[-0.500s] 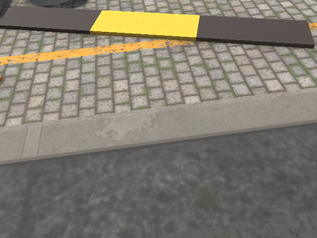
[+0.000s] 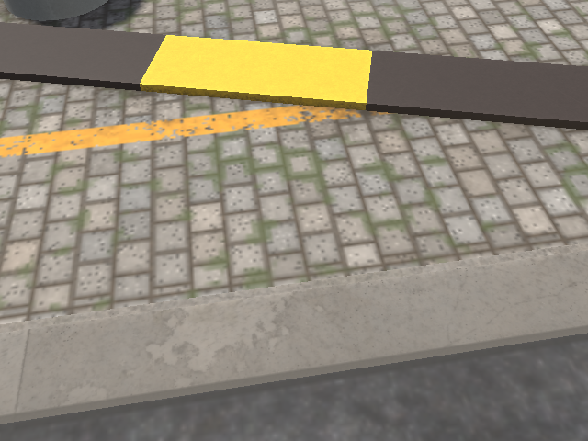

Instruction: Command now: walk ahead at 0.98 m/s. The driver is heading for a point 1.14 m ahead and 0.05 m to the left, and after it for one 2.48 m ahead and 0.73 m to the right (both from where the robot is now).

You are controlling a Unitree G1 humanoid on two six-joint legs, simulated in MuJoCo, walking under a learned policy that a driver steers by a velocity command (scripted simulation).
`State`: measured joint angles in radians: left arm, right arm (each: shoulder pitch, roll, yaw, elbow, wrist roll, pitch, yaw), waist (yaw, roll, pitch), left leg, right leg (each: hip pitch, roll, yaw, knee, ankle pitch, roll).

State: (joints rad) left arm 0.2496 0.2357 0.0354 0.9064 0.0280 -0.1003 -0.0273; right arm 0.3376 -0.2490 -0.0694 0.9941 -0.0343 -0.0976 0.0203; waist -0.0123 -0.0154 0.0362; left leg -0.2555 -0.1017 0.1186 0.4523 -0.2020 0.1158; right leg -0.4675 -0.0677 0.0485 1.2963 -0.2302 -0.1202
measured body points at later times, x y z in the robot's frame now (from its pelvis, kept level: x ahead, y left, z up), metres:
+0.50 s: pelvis +0.47 -0.05 +0.00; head +0.48 -0.05 +0.45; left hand +0.46 +0.23 -0.13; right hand +0.57 -0.31 -0.12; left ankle +0.43 +0.10 -0.63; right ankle +0.48 -0.10 -0.73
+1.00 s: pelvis +0.91 -0.03 +0.00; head +0.94 -0.04 +0.45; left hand +1.09 +0.23 -0.10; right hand +0.87 -0.31 -0.14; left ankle +0.88 +0.06 -0.73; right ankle +1.04 -0.15 -0.70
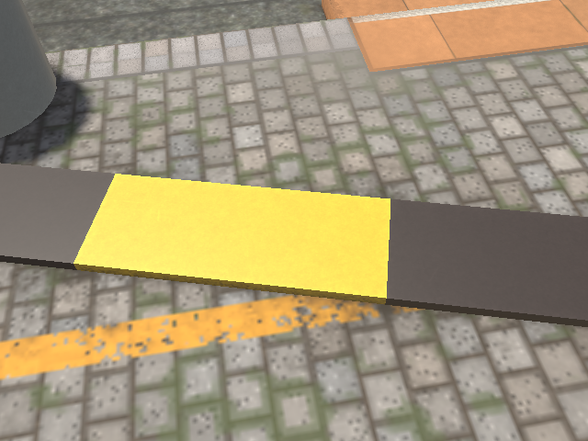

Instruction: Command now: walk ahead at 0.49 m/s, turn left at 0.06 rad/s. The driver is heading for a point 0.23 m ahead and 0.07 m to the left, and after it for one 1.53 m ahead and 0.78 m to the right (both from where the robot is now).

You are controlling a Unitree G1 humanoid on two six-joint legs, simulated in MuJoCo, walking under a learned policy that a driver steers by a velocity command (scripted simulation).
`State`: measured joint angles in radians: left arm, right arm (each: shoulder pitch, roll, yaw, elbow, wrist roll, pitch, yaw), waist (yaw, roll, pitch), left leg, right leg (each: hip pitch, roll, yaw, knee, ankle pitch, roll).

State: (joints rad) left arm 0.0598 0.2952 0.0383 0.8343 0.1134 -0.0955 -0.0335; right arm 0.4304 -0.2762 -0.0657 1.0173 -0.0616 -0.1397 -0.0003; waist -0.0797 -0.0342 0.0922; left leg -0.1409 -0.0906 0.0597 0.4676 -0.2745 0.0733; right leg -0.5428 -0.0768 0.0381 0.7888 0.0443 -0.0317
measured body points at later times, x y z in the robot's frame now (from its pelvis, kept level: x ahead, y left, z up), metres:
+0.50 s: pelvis +0.27 -0.02 -0.12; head +0.30 -0.04 +0.33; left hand +0.44 +0.24 -0.22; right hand +0.41 -0.32 -0.20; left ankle +0.42 +0.11 -0.82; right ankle +0.30 -0.11 -0.85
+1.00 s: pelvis +0.30 -0.02 -0.12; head +0.32 -0.06 +0.33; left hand +0.63 +0.05 -0.19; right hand +0.19 -0.33 -0.22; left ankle +0.42 +0.09 -0.85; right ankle +0.22 -0.10 -0.84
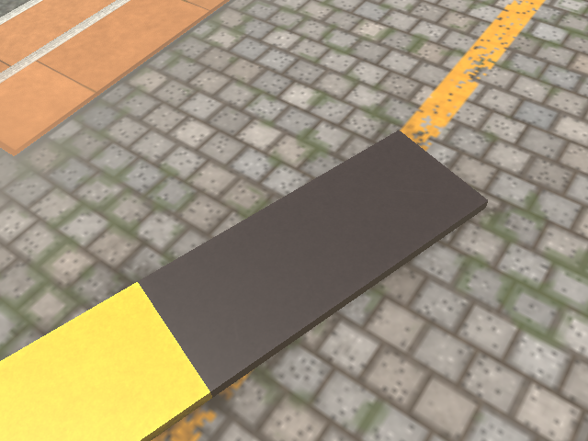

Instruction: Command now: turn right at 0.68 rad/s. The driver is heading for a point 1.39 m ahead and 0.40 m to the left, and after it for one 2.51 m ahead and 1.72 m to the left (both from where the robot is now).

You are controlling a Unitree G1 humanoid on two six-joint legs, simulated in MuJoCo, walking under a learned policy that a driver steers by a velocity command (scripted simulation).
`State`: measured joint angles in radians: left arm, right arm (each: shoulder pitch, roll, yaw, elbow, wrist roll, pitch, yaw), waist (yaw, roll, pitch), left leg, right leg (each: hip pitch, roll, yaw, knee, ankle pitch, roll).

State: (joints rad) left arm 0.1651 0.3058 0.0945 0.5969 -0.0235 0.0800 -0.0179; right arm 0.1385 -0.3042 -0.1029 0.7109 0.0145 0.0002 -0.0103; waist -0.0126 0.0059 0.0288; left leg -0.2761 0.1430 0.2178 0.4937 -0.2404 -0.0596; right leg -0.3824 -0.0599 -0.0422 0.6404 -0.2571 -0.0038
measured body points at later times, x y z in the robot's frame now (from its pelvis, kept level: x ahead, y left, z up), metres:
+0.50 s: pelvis +0.02 -0.01 +0.00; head +0.07 +0.00 +0.45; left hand +0.14 +0.28 -0.10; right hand +0.22 -0.26 -0.09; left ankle +0.01 +0.11 -0.70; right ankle +0.01 -0.12 -0.73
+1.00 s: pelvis +0.12 +0.06 +0.01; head +0.12 +0.08 +0.46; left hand +0.11 +0.38 -0.09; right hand +0.37 -0.12 -0.07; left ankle +0.00 +0.11 -0.73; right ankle +0.26 -0.03 -0.70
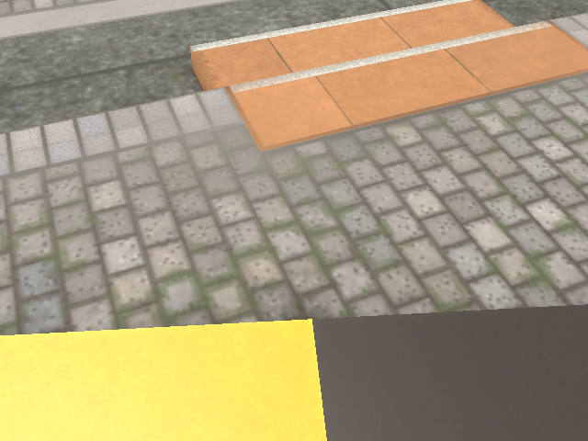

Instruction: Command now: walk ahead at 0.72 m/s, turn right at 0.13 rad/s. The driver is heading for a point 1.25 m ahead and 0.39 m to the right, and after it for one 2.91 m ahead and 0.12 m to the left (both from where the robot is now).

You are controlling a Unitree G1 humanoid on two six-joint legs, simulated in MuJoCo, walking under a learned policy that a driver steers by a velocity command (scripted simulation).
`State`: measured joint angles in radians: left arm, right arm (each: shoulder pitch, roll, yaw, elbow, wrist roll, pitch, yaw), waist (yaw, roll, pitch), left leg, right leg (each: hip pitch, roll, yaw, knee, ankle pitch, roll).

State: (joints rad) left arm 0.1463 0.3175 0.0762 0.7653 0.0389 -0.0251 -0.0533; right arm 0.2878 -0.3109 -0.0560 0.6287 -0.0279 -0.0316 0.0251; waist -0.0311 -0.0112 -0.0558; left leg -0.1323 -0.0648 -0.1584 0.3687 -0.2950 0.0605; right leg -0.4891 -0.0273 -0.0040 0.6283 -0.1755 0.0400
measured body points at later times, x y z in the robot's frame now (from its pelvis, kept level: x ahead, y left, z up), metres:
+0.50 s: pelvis +0.34 -0.11 -0.02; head +0.38 -0.14 +0.43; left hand +0.36 +0.18 -0.13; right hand +0.52 -0.40 -0.08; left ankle +0.57 -0.04 -0.69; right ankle +0.12 -0.12 -0.74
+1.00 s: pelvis +0.75 -0.36 +0.00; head +0.78 -0.39 +0.45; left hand +1.09 -0.31 -0.05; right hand +0.54 -0.55 -0.13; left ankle +0.63 -0.09 -0.63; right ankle +0.78 -0.49 -0.71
